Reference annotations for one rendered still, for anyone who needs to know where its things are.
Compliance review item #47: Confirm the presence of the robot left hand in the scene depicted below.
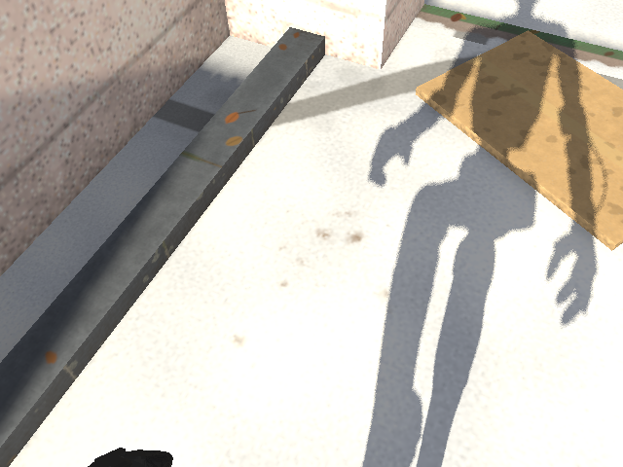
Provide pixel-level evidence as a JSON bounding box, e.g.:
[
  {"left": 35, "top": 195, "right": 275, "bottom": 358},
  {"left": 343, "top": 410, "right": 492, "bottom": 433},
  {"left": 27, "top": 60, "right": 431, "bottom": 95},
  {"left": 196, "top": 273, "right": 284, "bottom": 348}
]
[{"left": 88, "top": 448, "right": 173, "bottom": 467}]

